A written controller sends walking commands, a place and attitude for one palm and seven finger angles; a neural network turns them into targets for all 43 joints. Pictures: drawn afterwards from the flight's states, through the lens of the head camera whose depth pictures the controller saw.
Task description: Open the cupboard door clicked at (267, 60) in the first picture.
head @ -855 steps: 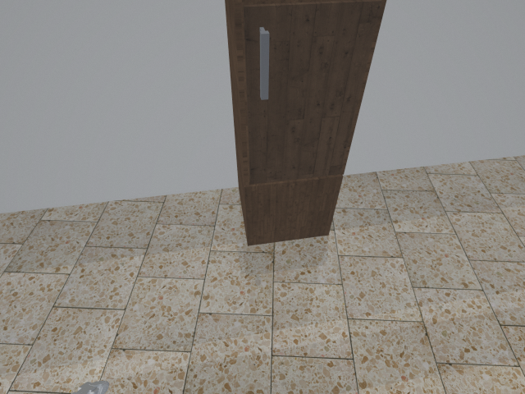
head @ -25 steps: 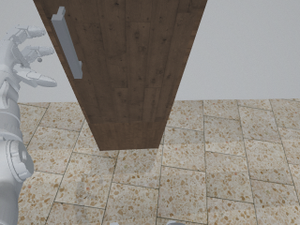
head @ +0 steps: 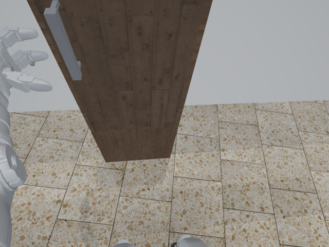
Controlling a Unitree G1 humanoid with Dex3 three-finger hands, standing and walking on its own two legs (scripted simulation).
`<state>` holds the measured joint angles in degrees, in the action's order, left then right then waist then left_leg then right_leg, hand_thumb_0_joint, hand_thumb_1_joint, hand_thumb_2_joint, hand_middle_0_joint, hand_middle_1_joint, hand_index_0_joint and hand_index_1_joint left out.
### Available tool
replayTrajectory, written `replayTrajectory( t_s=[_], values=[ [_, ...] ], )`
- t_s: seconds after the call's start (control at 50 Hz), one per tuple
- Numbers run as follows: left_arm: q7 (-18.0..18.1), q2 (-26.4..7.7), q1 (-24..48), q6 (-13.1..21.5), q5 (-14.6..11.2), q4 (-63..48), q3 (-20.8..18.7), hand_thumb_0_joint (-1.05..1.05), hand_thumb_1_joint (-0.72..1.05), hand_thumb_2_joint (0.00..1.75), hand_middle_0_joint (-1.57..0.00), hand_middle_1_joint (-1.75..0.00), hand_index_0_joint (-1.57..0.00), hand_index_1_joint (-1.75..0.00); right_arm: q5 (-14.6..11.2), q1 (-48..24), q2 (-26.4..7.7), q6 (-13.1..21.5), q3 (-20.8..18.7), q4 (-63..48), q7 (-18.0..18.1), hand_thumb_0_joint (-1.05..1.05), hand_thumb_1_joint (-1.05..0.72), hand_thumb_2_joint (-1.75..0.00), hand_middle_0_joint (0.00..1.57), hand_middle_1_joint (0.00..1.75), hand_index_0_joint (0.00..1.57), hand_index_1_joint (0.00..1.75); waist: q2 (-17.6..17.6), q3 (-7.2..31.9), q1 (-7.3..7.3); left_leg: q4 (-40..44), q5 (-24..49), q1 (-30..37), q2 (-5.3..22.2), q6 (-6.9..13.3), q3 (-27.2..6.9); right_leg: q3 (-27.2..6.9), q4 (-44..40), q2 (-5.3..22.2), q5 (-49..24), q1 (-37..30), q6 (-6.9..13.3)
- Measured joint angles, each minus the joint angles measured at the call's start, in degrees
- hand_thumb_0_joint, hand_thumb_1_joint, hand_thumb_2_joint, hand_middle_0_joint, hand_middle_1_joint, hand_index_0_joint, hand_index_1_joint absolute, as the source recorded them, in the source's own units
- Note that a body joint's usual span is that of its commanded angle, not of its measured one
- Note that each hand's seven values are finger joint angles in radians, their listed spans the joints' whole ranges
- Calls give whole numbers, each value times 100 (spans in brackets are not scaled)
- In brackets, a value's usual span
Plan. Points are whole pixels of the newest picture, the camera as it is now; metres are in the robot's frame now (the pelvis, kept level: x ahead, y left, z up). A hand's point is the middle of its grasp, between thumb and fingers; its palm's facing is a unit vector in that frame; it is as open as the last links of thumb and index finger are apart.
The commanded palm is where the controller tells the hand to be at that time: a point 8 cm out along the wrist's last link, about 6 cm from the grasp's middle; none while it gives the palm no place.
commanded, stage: slide the fingers in behind the handle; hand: left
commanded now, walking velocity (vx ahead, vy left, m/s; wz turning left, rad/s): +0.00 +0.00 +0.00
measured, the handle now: (67, 44) +0.56 +0.19 +0.14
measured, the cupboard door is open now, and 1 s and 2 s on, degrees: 0 0 0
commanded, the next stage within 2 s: close the thumb around the handle in 1.70 s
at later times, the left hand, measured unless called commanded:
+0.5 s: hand (39, 60) +0.51 +0.24 +0.14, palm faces -0.03 -1.00 +0.02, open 14.0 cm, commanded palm +0.49 +0.28 +0.14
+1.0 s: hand (65, 60) +0.51 +0.18 +0.14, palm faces -0.04 -1.00 +0.03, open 14.1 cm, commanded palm +0.49 +0.23 +0.14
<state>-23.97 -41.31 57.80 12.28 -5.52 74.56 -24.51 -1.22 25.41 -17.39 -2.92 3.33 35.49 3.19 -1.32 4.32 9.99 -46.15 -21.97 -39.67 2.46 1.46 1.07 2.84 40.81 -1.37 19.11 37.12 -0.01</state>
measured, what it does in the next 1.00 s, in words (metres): stands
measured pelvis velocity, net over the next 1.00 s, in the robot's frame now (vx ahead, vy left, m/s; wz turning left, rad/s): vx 0.01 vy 0.00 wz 0.02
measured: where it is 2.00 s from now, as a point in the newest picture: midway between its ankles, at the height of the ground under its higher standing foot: outside the picture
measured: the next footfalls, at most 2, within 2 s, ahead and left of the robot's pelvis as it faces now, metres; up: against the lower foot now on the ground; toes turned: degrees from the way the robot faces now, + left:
none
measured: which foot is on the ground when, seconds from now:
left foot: down 0.00-1.00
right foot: down 0.00-1.00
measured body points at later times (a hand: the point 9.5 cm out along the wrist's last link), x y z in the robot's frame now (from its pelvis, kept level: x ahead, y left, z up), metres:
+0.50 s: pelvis +0.01 +0.01 +0.00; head +0.10 +0.04 +0.44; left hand +0.51 +0.29 +0.14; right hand -0.01 -0.26 -0.10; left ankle +0.00 +0.10 -0.71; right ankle +0.00 -0.12 -0.71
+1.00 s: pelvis +0.01 +0.00 +0.00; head +0.09 +0.02 +0.44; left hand +0.50 +0.24 +0.14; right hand +0.02 -0.26 -0.11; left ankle +0.00 +0.10 -0.71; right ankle +0.00 -0.12 -0.71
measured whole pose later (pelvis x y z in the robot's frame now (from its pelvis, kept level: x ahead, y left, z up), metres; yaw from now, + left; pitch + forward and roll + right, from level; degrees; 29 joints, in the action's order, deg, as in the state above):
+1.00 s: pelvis +0.01 +0.00 +0.00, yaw +1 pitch +15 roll -3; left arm -15.9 -28.1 57.1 12.7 -7.0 68.4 -18.5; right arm -0.3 23.7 -15.9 -1.0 2.0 37.5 0.9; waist -1.7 5.6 8.4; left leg -46.8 -23.1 -38.4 1.8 1.5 0.3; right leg 3.5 41.5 -0.8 20.6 35.5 -0.2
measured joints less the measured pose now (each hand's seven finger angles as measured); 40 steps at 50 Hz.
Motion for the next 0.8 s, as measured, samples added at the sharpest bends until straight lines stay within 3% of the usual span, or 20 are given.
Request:
replayTrajectory(
  t_s=[0.14, 0.26, 0.42, 0.56, 0.8],
  values=[
    [-77, -93, 73, 259, -39, -125, -191, -2, -50, 30, -30, -120, -30, -120, 15, 60, -24, 43, -26, 76, 22, 1, -90, -90, 21, 30, 21, 30, 72, -22, 80, -56, 13, -133, 33, -2, 3, -6, 8, -32, -48, 118, 3],
    [-99, -129, 131, 37, -7, -69, -46, -2, -50, 30, -30, -120, -29, -120, 24, 115, -37, 52, -42, 37, 21, 1, -90, -90, 21, 30, 21, 30, 44, 29, 103, -65, 4, -193, 23, 26, 10, -15, -23, -24, -63, 161, -24],
    [53, 259, -68, 127, -132, -381, -38, -2, -50, 30, -30, -120, -29, -120, 73, 94, 66, 75, -37, 33, -71, 1, -90, -90, 21, 30, 21, 30, 39, 80, 13, -64, -55, -117, -1, 66, 57, -63, -34, 0, -24, 92, -69],
    [322, 527, -90, 63, -21, -477, 115, -2, -50, 30, -30, -120, -29, -120, 99, 8, 148, 94, -47, -7, -136, 1, -90, -90, 21, 30, 21, 30, -6, 120, -16, -110, -115, -106, -37, 83, 47, -54, 12, 36, 46, 72, -94],
    [750, 939, -223, 89, -123, -680, 318, -2, -50, 30, -29, -120, -26, -120, 117, -52, 222, 140, -93, 133, -237, 1, -90, -90, 21, 30, 21, 30, -39, 147, -180, -95, -153, 26, -60, 55, -10, 0, 38, 53, 130, -66, -71]
  ],
)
